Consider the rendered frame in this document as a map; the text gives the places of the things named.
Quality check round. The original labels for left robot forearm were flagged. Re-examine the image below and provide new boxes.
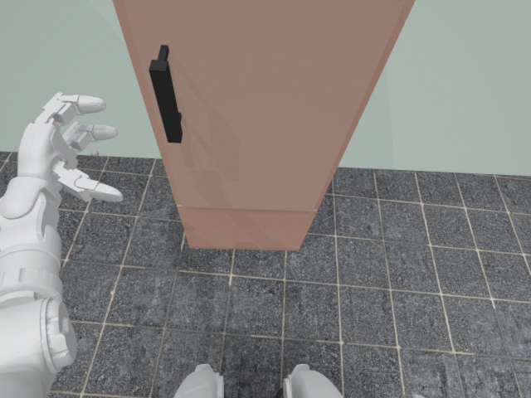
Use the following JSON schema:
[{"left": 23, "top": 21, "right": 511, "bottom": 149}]
[{"left": 0, "top": 176, "right": 63, "bottom": 309}]

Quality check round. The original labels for left robot upper arm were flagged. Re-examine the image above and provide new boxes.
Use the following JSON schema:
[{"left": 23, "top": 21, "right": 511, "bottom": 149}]
[{"left": 0, "top": 298, "right": 77, "bottom": 398}]

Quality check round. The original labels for cupboard door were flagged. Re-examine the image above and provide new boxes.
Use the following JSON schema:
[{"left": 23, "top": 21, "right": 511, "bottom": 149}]
[{"left": 123, "top": 0, "right": 406, "bottom": 211}]

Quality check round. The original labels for robot right thigh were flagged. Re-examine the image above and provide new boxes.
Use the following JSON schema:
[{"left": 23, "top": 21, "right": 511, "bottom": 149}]
[{"left": 283, "top": 370, "right": 343, "bottom": 398}]

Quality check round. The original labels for left robot shin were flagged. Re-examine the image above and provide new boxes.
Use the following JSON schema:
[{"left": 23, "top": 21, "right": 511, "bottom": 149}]
[{"left": 195, "top": 364, "right": 212, "bottom": 371}]

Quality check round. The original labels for robot left hand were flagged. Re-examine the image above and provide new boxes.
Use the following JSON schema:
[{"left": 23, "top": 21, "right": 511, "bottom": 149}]
[{"left": 17, "top": 92, "right": 123, "bottom": 202}]

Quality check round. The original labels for handle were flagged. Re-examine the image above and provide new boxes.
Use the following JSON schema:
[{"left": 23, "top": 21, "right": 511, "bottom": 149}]
[{"left": 149, "top": 45, "right": 183, "bottom": 143}]

